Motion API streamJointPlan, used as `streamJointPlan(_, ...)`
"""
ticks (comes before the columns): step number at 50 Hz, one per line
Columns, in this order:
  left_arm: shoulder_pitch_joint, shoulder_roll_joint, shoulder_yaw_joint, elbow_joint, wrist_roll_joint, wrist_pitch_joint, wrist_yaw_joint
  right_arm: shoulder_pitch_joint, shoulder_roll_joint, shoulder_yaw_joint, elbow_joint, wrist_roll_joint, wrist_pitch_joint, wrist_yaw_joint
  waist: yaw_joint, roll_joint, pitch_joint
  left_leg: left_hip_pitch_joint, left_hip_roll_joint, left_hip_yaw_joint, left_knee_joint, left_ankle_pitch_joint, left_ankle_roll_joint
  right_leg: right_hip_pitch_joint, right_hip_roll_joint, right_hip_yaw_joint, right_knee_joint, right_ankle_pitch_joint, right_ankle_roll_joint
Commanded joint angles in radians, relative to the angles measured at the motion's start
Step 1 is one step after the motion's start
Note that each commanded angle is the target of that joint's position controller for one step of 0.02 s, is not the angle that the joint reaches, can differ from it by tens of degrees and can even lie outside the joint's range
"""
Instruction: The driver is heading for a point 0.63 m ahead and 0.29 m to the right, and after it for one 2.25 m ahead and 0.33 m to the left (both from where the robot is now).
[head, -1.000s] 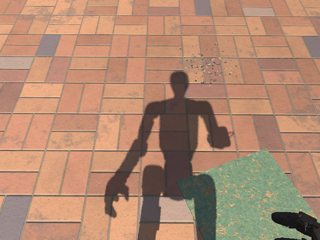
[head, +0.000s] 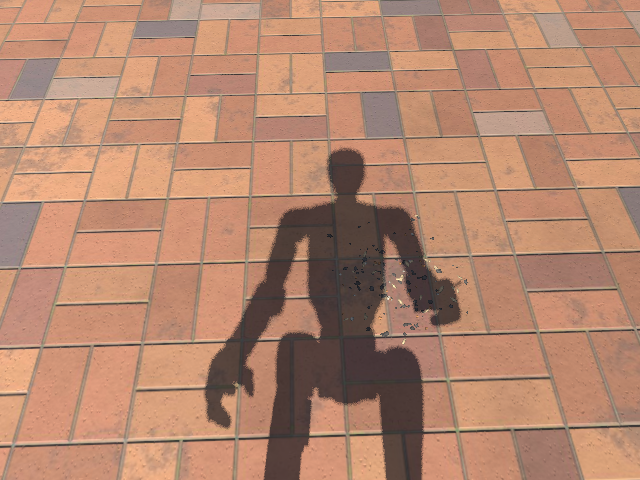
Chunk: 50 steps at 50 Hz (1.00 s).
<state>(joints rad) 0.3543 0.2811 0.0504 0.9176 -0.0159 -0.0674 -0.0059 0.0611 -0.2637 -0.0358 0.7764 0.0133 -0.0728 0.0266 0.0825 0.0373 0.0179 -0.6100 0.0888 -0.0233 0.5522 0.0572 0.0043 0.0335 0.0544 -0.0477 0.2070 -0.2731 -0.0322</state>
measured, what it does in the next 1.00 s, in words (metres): walks ahead, turning right: left foot, then right foot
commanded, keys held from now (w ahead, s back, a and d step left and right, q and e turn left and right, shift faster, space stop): w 0.02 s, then w+e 0.92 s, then q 0.06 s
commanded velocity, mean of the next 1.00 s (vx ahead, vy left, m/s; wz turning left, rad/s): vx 0.50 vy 0.00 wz -0.44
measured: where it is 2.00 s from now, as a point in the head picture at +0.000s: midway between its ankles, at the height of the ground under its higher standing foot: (428, 381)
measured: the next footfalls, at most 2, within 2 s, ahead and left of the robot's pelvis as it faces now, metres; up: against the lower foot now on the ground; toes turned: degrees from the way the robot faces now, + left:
left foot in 0.08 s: +0.23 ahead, +0.14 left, +0.00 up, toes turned +1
right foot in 0.62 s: +0.49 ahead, -0.14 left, +0.00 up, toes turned -20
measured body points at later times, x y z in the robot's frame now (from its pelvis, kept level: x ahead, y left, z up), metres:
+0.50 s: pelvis +0.28 +0.03 +0.00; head +0.30 +0.02 +0.45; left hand +0.49 +0.25 -0.11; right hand +0.25 -0.25 -0.14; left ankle +0.19 +0.14 -0.74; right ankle +0.42 -0.15 -0.69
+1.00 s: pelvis +0.55 -0.08 +0.00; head +0.57 -0.11 +0.45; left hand +0.73 +0.16 -0.10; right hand +0.63 -0.40 -0.09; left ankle +0.80 -0.01 -0.69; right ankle +0.45 -0.12 -0.74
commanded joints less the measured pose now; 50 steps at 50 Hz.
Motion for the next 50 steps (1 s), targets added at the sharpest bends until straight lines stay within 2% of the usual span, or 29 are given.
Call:
streamJointPlan(1,0.019,0.183,0.046,-0.02,-0.007,0.008,0.011,-0.086,-0.096,-0.021,-0.087,0.003,-0.021,0.014,-0.03,-0.102,0.046,0.009,-0.014,0.001,-0.048,-0.071,0.033,0.024,-0.321,0.132,0.003,0.38,-0.142)
streamJointPlan(2,0.014,0.188,0.048,-0.019,-0.008,0.013,0.013,-0.053,-0.112,-0.028,-0.08,0.001,-0.024,0.014,-0.053,-0.11,0.027,0.078,-0.032,0.013,-0.059,-0.111,0.046,0.029,-0.319,0.14,0.053,0.474,-0.132)
streamJointPlan(3,-0.006,0.188,0.046,-0.021,-0.009,0.019,0.014,0.04,-0.137,-0.043,-0.056,-0.002,-0.026,0.011,-0.112,-0.111,-0.025,0.218,-0.062,0.039,-0.087,-0.121,0.066,0.013,-0.29,0.124,0.161,0.616,-0.114)
streamJointPlan(4,-0.006,0.159,0.034,-0.028,-0.001,0.022,0.015,0.203,-0.19,-0.07,-0.008,-0.007,-0.027,0.001,-0.183,-0.089,-0.138,0.47,-0.048,0.028,-0.072,-0.101,0.097,-0.077,-0.232,0.093,0.357,0.62,-0.085)
streamJointPlan(5,0.056,0.076,0.006,-0.058,0.017,0.012,0.011,0.344,-0.28,-0.092,0.013,-0.029,-0.025,-0.009,-0.196,0.061,-0.305,0.859,0.188,-0.261,-0.041,-0.132,0.195,-0.395,-0.125,0.039,0.717,0.321,-0.029)
streamJointPlan(6,0.13,0.007,-0.016,-0.049,0.01,-0.007,0.008,0.388,-0.28,-0.091,0.029,-0.016,-0.017,-0.005,-0.178,0.258,-0.416,1.028,0.33,-0.625,-0.182,-0.338,0.28,-0.654,0.0,0.1,0.961,-0.312,0.003)
streamJointPlan(7,0.043,0.126,0.016,-0.052,-0.021,-0.018,0.004,0.363,-0.192,-0.066,0.024,-0.01,-0.018,-0.008,-0.207,0.149,-0.312,0.943,0.299,-0.584,-0.232,-0.461,0.235,-0.745,-0.055,0.19,1.06,-0.302,-0.009)
streamJointPlan(8,-0.034,0.154,0.027,-0.081,-0.037,-0.023,0.005,0.284,-0.164,-0.056,0.016,-0.009,-0.02,-0.012,-0.189,0.112,-0.175,0.803,0.276,-0.445,-0.263,-0.429,0.197,-0.784,-0.101,0.165,1.057,-0.206,-0.018)
streamJointPlan(9,-0.069,0.147,0.029,-0.084,-0.028,-0.021,0.011,0.213,-0.137,-0.048,0.01,-0.015,-0.024,-0.013,-0.159,0.061,-0.107,0.676,0.24,-0.347,-0.299,-0.357,0.179,-0.751,-0.143,0.15,1.017,-0.118,-0.015)
streamJointPlan(10,-0.063,0.132,0.035,-0.079,-0.02,-0.012,0.014,0.166,-0.108,-0.042,0.009,-0.02,-0.03,-0.012,-0.127,0.069,-0.061,0.583,0.209,-0.259,-0.336,-0.282,0.168,-0.704,-0.171,0.156,0.972,-0.056,-0.009)
streamJointPlan(12,-0.02,0.087,0.035,-0.064,-0.021,0.015,0.013,0.125,-0.083,-0.039,0.02,-0.029,-0.043,-0.01,-0.086,0.082,-0.038,0.487,0.174,-0.142,-0.391,-0.195,0.162,-0.621,-0.194,0.156,0.944,0.003,0.001)
streamJointPlan(15,-0.058,0.06,0.037,-0.088,-0.016,0.041,0.015,0.125,-0.107,-0.048,0.045,-0.033,-0.053,-0.017,-0.073,0.043,0.007,0.458,0.17,-0.021,-0.428,-0.073,0.174,-0.677,-0.2,0.163,0.885,0.096,0.018)
streamJointPlan(21,-0.224,0.029,0.024,-0.152,-0.003,0.029,-0.016,0.164,-0.149,-0.06,0.076,-0.027,-0.037,-0.043,-0.121,0.002,0.056,0.517,0.148,0.157,-0.452,0.008,0.153,-0.691,-0.179,0.081,0.56,0.341,0.021)
streamJointPlan(26,-0.347,0.027,0.017,-0.231,-0.004,0.03,-0.046,0.239,-0.181,-0.074,0.112,-0.004,0.001,-0.047,-0.154,-0.008,0.09,0.706,0.204,0.213,-0.373,0.16,0.141,-0.745,-0.152,0.014,0.438,0.254,-0.021)
streamJointPlan(29,-0.278,0.074,0.042,-0.245,-0.007,0.038,-0.055,0.207,-0.219,-0.086,0.101,0.008,0.024,-0.056,-0.084,0.045,0.013,0.755,0.207,0.251,-0.185,0.613,0.11,-0.587,-0.066,-0.066,0.437,0.108,-0.076)
streamJointPlan(30,-0.181,0.107,0.061,-0.228,-0.01,0.04,-0.053,0.193,-0.229,-0.089,0.095,0.01,0.033,-0.058,-0.025,0.053,-0.042,0.735,0.195,0.261,-0.04,0.709,0.096,-0.461,-0.026,-0.084,0.43,0.075,-0.103)
streamJointPlan(31,-0.019,0.161,0.093,-0.188,-0.012,0.042,-0.042,0.17,-0.225,-0.085,0.088,0.014,0.035,-0.059,0.065,0.029,-0.123,0.636,0.155,0.279,0.177,0.642,0.063,-0.22,0.011,-0.072,0.353,0.137,-0.142)
streamJointPlan(32,0.105,0.256,0.124,-0.158,-0.013,0.054,-0.017,0.194,-0.167,-0.064,0.068,-0.016,0.025,-0.057,0.091,-0.125,-0.207,0.37,0.094,0.279,0.499,0.195,0.015,0.07,-0.138,0.182,0.327,0.142,-0.203)
streamJointPlan(33,0.029,0.318,0.126,-0.192,-0.015,0.043,-0.017,0.249,-0.049,-0.029,0.013,-0.028,-0.009,-0.044,-0.031,-0.319,-0.293,-0.046,-0.15,0.124,0.838,-0.627,-0.042,0.334,-0.361,0.788,0.162,-0.034,-0.408)
streamJointPlan(34,0.049,0.233,0.097,-0.205,-0.006,0.028,-0.026,0.154,-0.134,-0.041,0.0,0.009,-0.054,-0.024,0.039,-0.179,-0.341,-0.152,-0.108,-0.079,0.889,-0.626,-0.013,0.353,-0.388,0.854,0.065,-0.08,-0.393)
streamJointPlan(35,0.021,0.183,0.084,-0.201,0.0,0.013,-0.026,0.083,-0.153,-0.046,-0.026,0.04,-0.075,-0.016,0.033,-0.136,-0.213,-0.2,-0.061,-0.072,0.844,-0.545,0.015,0.256,-0.357,0.703,0.066,-0.023,-0.347)
streamJointPlan(36,-0.041,0.154,0.075,-0.205,-0.002,0.002,-0.028,0.08,-0.141,-0.044,-0.018,0.026,-0.083,-0.022,-0.02,-0.039,-0.115,-0.161,-0.014,-0.069,0.735,-0.466,0.022,0.099,-0.306,0.574,0.068,0.094,-0.306)
streamJointPlan(37,-0.101,0.117,0.065,-0.217,-0.001,-0.002,-0.025,0.082,-0.154,-0.054,-0.005,-0.002,-0.078,-0.029,-0.054,-0.033,-0.084,-0.092,0.017,-0.067,0.641,-0.422,0.015,-0.011,-0.267,0.485,0.062,0.191,-0.277)
streamJointPlan(38,-0.13,0.105,0.057,-0.234,0.009,-0.003,-0.019,0.103,-0.158,-0.059,0.001,-0.01,-0.065,-0.029,-0.082,-0.05,-0.069,-0.03,0.031,-0.071,0.604,-0.391,0.006,-0.087,-0.245,0.445,0.042,0.259,-0.271)
streamJointPlan(41,-0.112,0.14,0.064,-0.235,0.003,-0.006,-0.002,0.093,-0.124,-0.054,-0.012,-0.027,-0.034,-0.031,-0.098,-0.05,-0.047,0.01,0.024,-0.043,0.463,-0.327,-0.046,-0.198,-0.217,0.372,0.008,0.378,-0.275)
streamJointPlan(43,-0.083,0.165,0.071,-0.229,0.001,-0.003,0.013,0.013,-0.103,-0.046,-0.039,-0.03,-0.028,-0.033,-0.076,-0.062,-0.018,-0.002,0.004,-0.03,0.316,-0.207,-0.073,-0.237,-0.185,0.326,0.002,0.375,-0.253)
streamJointPlan(46,-0.049,0.166,0.072,-0.221,-0.003,0.008,0.022,-0.089,-0.077,-0.032,-0.07,-0.022,-0.033,-0.024,-0.033,-0.103,-0.003,0.074,-0.047,-0.02,0.085,-0.007,-0.078,-0.288,-0.131,0.283,0.017,0.27,-0.198)
streamJointPlan(48,-0.021,0.161,0.07,-0.204,-0.002,0.012,0.023,-0.125,-0.081,-0.03,-0.084,-0.014,-0.038,-0.015,-0.014,-0.119,0.003,0.113,-0.067,-0.012,0.006,0.074,-0.07,-0.279,-0.14,0.286,0.034,0.267,-0.178)
streamJointPlan(50,0.016,0.133,0.062,-0.178,0.001,0.017,0.027,-0.127,-0.091,-0.03,-0.086,-0.021,-0.049,-0.002,0.001,-0.131,-0.009,0.121,-0.071,-0.011,-0.046,0.112,-0.044,-0.202,-0.161,0.285,0.098,0.349,-0.158)
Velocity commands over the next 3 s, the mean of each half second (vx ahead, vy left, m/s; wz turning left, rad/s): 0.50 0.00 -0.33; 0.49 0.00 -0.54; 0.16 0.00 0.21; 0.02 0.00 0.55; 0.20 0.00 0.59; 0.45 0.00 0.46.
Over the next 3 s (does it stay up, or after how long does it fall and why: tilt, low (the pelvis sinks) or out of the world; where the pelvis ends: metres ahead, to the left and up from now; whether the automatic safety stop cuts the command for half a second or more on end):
stays up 0.98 0.02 -0.01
